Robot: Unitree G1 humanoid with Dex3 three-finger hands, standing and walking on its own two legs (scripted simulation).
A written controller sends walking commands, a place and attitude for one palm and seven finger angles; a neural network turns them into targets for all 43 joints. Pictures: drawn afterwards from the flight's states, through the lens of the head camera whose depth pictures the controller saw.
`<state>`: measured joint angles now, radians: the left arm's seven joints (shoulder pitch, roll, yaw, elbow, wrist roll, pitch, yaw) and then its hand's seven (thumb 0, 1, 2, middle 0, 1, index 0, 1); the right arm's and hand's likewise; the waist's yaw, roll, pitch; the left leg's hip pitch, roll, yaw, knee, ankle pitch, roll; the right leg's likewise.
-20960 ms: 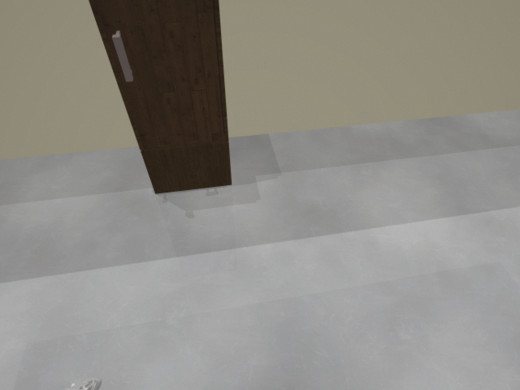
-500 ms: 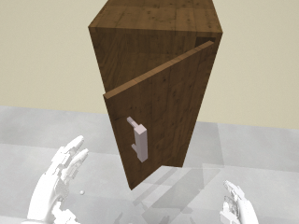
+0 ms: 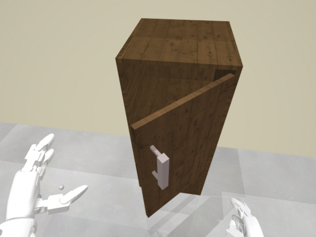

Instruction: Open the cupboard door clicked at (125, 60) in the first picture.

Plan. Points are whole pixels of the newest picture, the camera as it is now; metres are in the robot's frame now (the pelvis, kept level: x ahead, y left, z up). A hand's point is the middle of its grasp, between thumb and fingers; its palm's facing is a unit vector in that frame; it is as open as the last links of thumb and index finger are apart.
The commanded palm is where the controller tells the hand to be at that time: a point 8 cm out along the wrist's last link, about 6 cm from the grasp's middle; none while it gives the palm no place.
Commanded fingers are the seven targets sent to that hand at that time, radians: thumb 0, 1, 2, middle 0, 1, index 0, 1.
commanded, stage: draw the hand back to the body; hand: left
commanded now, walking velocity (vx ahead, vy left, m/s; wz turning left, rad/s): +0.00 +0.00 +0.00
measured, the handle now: (158, 167) +0.32 +0.04 -0.01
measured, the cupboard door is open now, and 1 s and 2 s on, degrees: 46 46 46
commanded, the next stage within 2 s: step back with the hand held close in 0.66 s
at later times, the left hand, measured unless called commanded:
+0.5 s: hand (36, 171) +0.19 +0.25 +0.16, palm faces +0.44 -0.81 -0.38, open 7.7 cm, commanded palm +0.13 +0.29 +0.18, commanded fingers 0.00 0.90 0.90 -0.20 -0.30 -0.20 -0.30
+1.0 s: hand (43, 175) +0.18 +0.24 +0.16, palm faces +0.38 -0.80 -0.46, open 7.5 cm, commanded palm +0.12 +0.28 +0.18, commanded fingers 0.00 0.90 0.90 -0.20 -0.30 -0.20 -0.30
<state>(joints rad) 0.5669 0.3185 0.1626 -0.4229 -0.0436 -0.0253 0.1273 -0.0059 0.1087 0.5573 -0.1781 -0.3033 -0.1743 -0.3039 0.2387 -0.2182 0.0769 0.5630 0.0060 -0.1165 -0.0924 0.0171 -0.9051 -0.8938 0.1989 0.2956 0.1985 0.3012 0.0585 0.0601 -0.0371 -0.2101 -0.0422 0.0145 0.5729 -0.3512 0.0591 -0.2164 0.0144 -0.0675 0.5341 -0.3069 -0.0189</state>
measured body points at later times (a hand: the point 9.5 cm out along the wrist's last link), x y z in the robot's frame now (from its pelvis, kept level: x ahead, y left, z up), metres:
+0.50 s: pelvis +0.00 -0.01 +0.01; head -0.03 -0.02 +0.46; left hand +0.16 +0.30 +0.18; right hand +0.18 -0.23 -0.07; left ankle -0.03 +0.08 -0.73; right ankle -0.01 -0.11 -0.73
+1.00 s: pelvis -0.02 -0.02 +0.01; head -0.02 -0.04 +0.46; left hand +0.15 +0.28 +0.19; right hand +0.15 -0.26 -0.07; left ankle -0.03 +0.08 -0.73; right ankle -0.01 -0.11 -0.73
